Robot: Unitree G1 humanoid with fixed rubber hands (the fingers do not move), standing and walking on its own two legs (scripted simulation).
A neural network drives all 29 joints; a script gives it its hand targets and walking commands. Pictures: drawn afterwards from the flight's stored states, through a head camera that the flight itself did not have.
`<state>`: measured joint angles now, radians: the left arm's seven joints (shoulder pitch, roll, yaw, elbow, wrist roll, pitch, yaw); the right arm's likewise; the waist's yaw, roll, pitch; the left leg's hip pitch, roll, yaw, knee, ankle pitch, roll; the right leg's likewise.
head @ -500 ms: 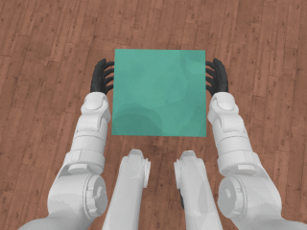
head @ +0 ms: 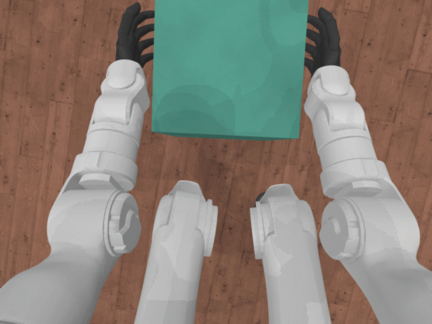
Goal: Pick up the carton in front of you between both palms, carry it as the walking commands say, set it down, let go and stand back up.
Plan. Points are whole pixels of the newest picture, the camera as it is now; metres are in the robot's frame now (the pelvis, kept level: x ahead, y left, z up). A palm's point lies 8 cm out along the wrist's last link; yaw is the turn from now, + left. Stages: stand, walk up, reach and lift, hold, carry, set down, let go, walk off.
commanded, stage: set down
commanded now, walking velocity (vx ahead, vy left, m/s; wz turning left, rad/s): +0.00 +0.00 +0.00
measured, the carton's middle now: (224, 83) +0.49 +0.02 -0.23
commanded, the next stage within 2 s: none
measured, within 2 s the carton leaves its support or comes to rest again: rests again in 1.16 s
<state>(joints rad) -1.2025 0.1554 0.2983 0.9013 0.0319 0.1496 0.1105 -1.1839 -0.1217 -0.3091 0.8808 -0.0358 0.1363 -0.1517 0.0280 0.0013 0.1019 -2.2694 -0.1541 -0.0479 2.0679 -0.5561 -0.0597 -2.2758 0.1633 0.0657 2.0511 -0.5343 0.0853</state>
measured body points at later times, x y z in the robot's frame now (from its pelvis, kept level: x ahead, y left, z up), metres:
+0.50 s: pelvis +0.00 +0.00 -0.03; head +0.34 +0.01 +0.27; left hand +0.51 +0.17 -0.19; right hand +0.52 -0.14 -0.19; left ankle +0.11 +0.11 -0.37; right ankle +0.12 -0.12 -0.37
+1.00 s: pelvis +0.00 +0.00 -0.03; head +0.34 +0.01 +0.26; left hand +0.52 +0.17 -0.20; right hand +0.52 -0.14 -0.20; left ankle +0.11 +0.11 -0.37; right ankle +0.11 -0.12 -0.37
